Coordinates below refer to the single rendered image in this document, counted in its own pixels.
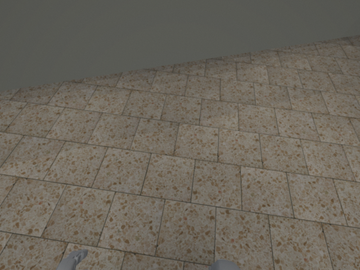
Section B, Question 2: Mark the left robot hand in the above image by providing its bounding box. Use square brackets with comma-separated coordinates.
[56, 249, 88, 270]

